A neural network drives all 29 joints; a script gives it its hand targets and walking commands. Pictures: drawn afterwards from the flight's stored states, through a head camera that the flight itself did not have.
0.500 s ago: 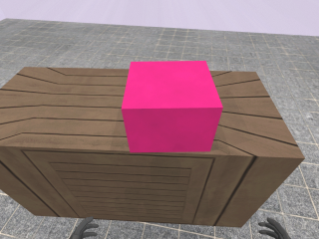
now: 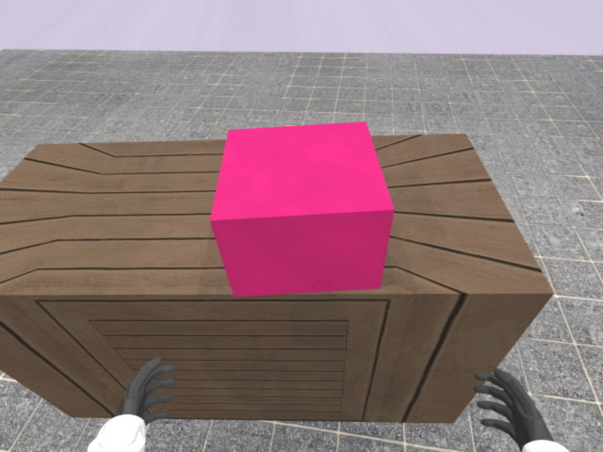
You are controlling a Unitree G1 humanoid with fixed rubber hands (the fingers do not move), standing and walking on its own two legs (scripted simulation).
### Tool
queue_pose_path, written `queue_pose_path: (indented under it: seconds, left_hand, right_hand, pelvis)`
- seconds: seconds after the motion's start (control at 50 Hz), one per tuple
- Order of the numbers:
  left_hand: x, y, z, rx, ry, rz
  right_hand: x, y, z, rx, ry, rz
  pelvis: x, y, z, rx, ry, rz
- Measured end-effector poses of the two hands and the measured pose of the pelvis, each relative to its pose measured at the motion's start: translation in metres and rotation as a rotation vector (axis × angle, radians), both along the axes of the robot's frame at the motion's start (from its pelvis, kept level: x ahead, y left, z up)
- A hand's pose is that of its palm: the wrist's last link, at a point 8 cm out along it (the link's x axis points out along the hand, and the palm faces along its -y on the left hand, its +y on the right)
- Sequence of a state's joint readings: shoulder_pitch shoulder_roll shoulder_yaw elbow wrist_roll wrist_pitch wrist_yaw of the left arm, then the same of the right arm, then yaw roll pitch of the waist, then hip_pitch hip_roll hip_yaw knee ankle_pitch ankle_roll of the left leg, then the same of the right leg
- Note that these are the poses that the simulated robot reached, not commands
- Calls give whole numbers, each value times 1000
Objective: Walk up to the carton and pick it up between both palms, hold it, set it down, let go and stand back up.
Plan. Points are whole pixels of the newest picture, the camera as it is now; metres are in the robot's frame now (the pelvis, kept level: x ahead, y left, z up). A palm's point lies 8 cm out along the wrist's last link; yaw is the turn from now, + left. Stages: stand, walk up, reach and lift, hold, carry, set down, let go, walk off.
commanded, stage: reach and lift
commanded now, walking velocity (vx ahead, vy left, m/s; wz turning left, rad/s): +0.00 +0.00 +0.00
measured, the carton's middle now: (301, 206) +0.53 +0.02 +0.03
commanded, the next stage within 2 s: none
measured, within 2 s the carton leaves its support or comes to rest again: neither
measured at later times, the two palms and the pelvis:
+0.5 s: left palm (137, 363) +0.25 +0.25 +0.00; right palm (503, 364) +0.24 -0.23 +0.01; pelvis +0.06 +0.03 +0.01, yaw -1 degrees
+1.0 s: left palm (163, 318) +0.29 +0.21 +0.05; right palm (522, 311) +0.28 -0.26 +0.05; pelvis +0.03 +0.02 +0.01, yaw -2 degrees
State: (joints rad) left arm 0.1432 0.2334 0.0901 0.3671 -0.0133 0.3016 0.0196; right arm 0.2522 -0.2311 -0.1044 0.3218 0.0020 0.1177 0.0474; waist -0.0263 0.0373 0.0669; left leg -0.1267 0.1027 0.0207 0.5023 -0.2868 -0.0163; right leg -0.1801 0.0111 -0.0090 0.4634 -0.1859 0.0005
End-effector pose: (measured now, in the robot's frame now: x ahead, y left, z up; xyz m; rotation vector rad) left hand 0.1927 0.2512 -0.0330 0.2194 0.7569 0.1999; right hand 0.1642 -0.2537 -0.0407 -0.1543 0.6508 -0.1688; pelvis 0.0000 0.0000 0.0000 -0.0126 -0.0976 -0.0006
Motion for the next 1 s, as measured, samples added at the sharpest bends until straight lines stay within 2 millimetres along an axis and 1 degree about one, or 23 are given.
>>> queue_pose_path:
  seconds: [0.1,0.14,0.18,0.24,0.32,0.42,0.48,0.54,0.62,0.76,0.88,1.0]
  left_hand:
    - [31,-19,17,-47,-91,-37]
    - [40,-26,21,-64,-97,-48]
    - [46,-29,22,-77,-93,-51]
    - [49,-25,19,-85,-87,-40]
    - [48,-12,18,-81,-125,-14]
    - [52,-1,26,-78,-221,-13]
    - [57,0,32,-84,-264,-23]
    - [63,-3,40,-93,-297,-28]
    - [70,-9,54,-112,-343,-32]
    - [82,-24,73,-133,-420,-43]
    - [87,-33,81,-140,-459,-17]
    - [99,-41,84,-141,-456,-13]
  right_hand:
    - [37,-1,19,26,-109,-3]
    - [45,1,22,40,-112,3]
    - [50,4,21,45,-96,10]
    - [50,8,17,42,-69,11]
    - [49,15,18,35,-78,12]
    - [60,19,36,25,-168,23]
    - [69,20,45,35,-213,30]
    - [74,19,48,55,-221,37]
    - [76,12,54,66,-229,40]
    - [84,-2,78,62,-325,55]
    - [96,-5,89,87,-374,89]
    - [117,-5,96,102,-412,107]
  pelvis:
    - [14,-5,2,11,-2,17]
    - [19,-5,4,18,-6,18]
    - [24,-4,6,20,-8,15]
    - [31,-1,8,20,-5,8]
    - [40,5,9,15,20,-3]
    - [50,17,11,5,52,-12]
    - [54,25,11,-2,56,-15]
    - [57,31,11,-9,53,-14]
    - [58,37,11,-13,49,-11]
    - [52,37,11,-9,45,-21]
    - [42,28,11,1,45,-25]
    - [33,19,11,14,66,-26]
